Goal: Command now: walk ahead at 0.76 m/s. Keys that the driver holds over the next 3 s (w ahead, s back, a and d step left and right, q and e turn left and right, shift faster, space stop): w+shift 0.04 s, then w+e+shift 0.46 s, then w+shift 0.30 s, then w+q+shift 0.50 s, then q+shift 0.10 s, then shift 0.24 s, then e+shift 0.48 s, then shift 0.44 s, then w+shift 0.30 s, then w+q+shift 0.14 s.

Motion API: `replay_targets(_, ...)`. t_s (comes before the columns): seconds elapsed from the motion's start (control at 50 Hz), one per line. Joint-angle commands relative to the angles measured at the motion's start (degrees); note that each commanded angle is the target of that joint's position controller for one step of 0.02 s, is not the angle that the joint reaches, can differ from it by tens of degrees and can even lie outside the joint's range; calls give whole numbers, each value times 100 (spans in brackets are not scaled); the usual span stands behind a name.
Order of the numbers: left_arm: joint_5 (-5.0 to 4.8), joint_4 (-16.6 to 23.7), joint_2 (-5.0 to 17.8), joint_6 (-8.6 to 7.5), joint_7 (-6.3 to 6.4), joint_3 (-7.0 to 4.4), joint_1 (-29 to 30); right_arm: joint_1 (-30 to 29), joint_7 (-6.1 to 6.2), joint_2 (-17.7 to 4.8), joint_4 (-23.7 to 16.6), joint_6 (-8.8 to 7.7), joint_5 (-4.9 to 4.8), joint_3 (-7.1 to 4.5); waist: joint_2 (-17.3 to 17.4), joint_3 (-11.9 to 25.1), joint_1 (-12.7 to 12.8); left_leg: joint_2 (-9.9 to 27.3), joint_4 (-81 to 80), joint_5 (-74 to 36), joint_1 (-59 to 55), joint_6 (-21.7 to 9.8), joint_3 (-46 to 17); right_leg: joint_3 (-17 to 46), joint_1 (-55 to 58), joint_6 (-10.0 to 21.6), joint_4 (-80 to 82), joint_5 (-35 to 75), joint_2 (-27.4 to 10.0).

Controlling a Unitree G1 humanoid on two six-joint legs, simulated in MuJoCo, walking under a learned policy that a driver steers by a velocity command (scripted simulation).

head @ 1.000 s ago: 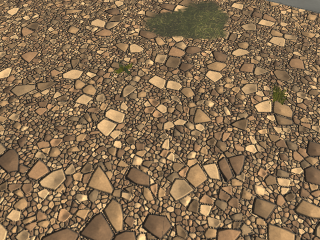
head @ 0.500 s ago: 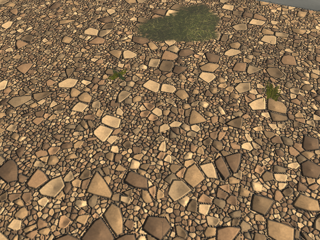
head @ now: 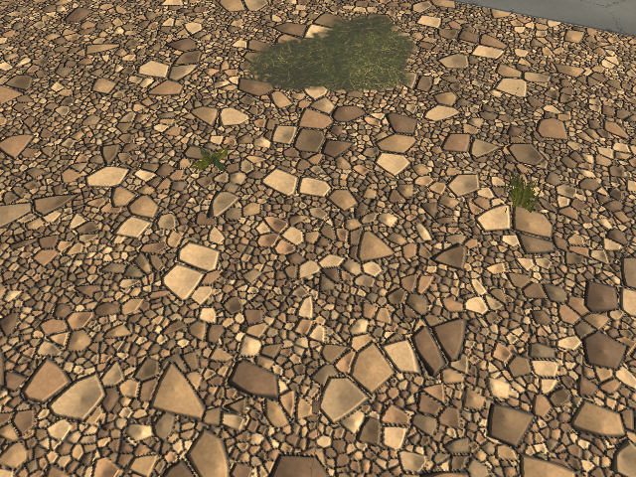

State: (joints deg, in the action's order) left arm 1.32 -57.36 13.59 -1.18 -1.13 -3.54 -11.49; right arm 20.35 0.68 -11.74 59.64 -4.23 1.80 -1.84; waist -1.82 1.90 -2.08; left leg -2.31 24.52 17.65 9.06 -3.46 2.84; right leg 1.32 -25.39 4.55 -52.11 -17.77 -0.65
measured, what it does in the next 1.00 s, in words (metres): walks ahead, turning right: right foot, then left foot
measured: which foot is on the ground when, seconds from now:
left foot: down 0.00-0.38, up 0.40-0.80, down 0.82-1.00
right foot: up 0.00-0.34, down 0.36-0.82, up 0.84-1.00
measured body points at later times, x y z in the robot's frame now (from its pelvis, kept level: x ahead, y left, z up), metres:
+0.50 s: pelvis +0.35 -0.10 -0.02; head +0.38 -0.09 +0.43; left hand +0.49 +0.15 -0.16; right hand +0.35 -0.35 -0.15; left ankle +0.26 +0.09 -0.62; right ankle +0.37 -0.11 -0.74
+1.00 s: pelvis +0.82 -0.24 +0.00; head +0.83 -0.25 +0.45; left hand +1.06 -0.06 -0.10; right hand +0.69 -0.49 -0.14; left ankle +0.84 -0.16 -0.74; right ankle +0.73 -0.34 -0.64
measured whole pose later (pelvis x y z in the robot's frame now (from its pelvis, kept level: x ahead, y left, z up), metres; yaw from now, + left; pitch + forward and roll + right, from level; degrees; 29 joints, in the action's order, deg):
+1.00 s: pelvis +0.82 -0.24 +0.00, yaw -22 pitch +1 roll +2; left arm 3.7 -44.1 15.3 -5.0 -1.2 -1.1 -8.7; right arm 24.7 -0.2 -16.4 53.8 -4.6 1.2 -3.8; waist -0.8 -0.8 -2.0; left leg -7.0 24.4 12.7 12.2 -5.0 0.2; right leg 3.4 -30.3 3.3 -71.2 -18.1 -1.5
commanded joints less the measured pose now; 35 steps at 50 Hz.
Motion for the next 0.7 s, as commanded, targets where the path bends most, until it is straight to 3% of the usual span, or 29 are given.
replay_targets(0.02, 90, 693, 454, -241, -184, -82, 885, 257, -2, -803, -223, -152, -45, -175, 507, -671, 66, 1876, -2106, 1889, -1205, -768, -2673, 119, -2542, -143, -702, 675, -444)
replay_targets(0.04, 125, 699, 452, -199, -226, -95, 926, 385, 5, -691, -178, -204, -66, -148, 543, -688, 44, 1680, -2189, 1453, -1137, -721, -2284, -13, -2440, -223, -706, 856, -433)
replay_targets(0.12, -9, 925, 208, -62, -244, -50, 1416, 982, 10, -614, -1, -300, -14, -159, 591, -1020, -115, 1455, -2348, 312, -1247, -512, -1039, 35, -2775, -184, -626, 1210, -96)
replay_targets(0.2, 42, 1343, 114, -74, -337, 58, 2161, 949, 24, -474, -65, -391, -13, -101, 603, -1260, -176, 1417, -2682, -738, -1041, -370, -38, -578, -2269, -21, 360, 1729, -167)
replay_targets(0.24, 56, 1517, 52, -82, -368, 125, 2373, 1015, 49, -539, -17, -414, -9, -88, 561, -1346, -194, 1514, -2727, -1769, -1232, -328, 376, -902, -1895, 220, 823, 1701, -152)
replay_targets(0.26, 51, 1556, 55, -82, -347, 144, 2307, 969, 52, -610, -10, -414, -2, -85, 594, -1269, -103, 1515, -2442, -3176, -1372, -260, 661, -1093, -1522, 399, 1073, 1550, -27)
replay_targets(0.3, 67, 1523, 268, -73, -273, 102, 1870, 1086, 122, -872, 7, -343, 41, -127, 961, -724, 186, 1647, -1175, -6982, -1946, -136, 967, -1513, -753, 669, 1119, 1028, 497)
replay_targets(0.32, 57, 1390, 457, -90, -246, 42, 1189, 1047, 161, -1079, -36, -247, 80, -181, 1128, -277, 542, 1692, -34, -8072, -2088, -106, 1038, -1582, -133, 782, 1085, 653, 737)
replay_targets(0.34, 24, 1120, 667, -111, -212, -56, 121, 959, 184, -1306, -107, -156, 85, -254, 1277, 265, 988, 1773, 1370, -8456, -1897, -129, 1004, -1523, 880, 910, 1118, 269, 920)
replay_targets(0.36, 53, 793, 979, -134, -162, -221, -1085, 783, 166, -1428, -205, -134, 46, -308, 1107, 777, 1543, 1705, 3079, -7565, -1017, -71, 972, -1105, 2454, 1078, 1704, 319, 880)
replay_targets(0.38, 85, 692, 1415, -91, -64, -403, -1298, 739, 54, -906, -414, -184, 30, -208, 245, 1028, 1269, 1108, 5016, -3144, 1225, 91, 784, 803, 4114, 1450, 1899, -1240, -195)
replay_targets(0.4, 69, 760, 1789, -15, -72, -501, -1047, 345, -76, -596, -946, -357, -97, -139, -928, 1270, 895, -83, 6691, 644, 3272, 279, -28, 4341, 4845, 2242, 3254, -2157, -1366)
replay_targets(0.42, 13, 700, 1653, -17, -54, -488, -1069, -562, -71, -932, -1276, -464, -85, -182, -175, 831, 1007, 282, 6741, 22, 3962, 87, -843, 4482, 4654, 1993, 3765, -1774, -1287)
replay_targets(0.46, 0, 620, 1166, -110, 32, -395, -815, -718, -69, -819, -1365, -548, -20, -119, 763, -49, 550, 763, 5776, -393, 3549, 49, -808, 3336, 3082, 1619, 4019, -454, -1017)
replay_targets(0.48, -4, 643, 1002, -151, 77, -327, -620, -695, -79, -714, -1421, -454, 80, -102, 822, -300, 265, 853, 5510, -281, 3241, 157, -800, 2852, 2385, 1517, 4055, 22, -765)
replay_targets(0.5, -55, 662, 777, -222, 85, -231, -538, -609, -91, -636, -1423, -326, 202, -74, 788, -472, 54, 963, 5296, -166, 2915, 257, -783, 2382, 1770, 1445, 3946, 752, -477)
replay_targets(0.52, -94, 677, 739, -281, 112, -192, -550, -489, -133, -533, -1491, -196, 244, -57, 539, -408, -88, 1013, 5052, 43, 2903, 379, -720, 2268, 1573, 1517, 4044, 534, -453)
replay_targets(0.54, -155, 683, 688, -352, 113, -155, -580, -627, -168, -475, -1529, -87, 295, -25, 596, -558, -96, 1098, 4850, 31, 2986, 455, -568, 1984, 1235, 1440, 4176, 436, -275)
replay_targets(0.56, -172, 699, 803, -427, 108, -156, -693, -1039, -195, -448, -1785, -45, 284, 16, 390, -763, -23, 1111, 4322, -256, 2983, 520, -387, 1905, 838, 1438, 4388, 692, -239)
replay_targets(0.6, -169, 602, 714, -512, 96, -106, -1106, -1907, -238, -447, -2137, -55, 217, 78, 310, -1129, 248, 1024, 3063, -1187, 2861, 559, -59, 1488, 568, 1208, 4608, 1954, -18)
replay_targets(0.64, -203, 526, 642, -547, 66, -77, -1450, -2325, -315, -339, -2236, -92, 147, 149, 213, -1100, 523, 747, 1858, -2320, 2207, 391, 227, 1104, 636, 806, 4694, 3274, 176)
replay_targets(0.68, -257, 460, 784, -573, 66, -74, -1772, -2524, -327, -301, -2301, -101, 15, 181, 37, -873, 716, 494, 1254, -3087, 1848, 174, 353, 1088, 1285, 562, 4752, 4510, -34)
replay_targets(0.7, -259, 425, 857, -581, 96, -77, -1870, -2670, -309, -380, -2374, -113, 1, 182, -67, -838, 776, 423, 900, -3074, 1847, 63, 370, 1084, 1804, 489, 4616, 5103, -142)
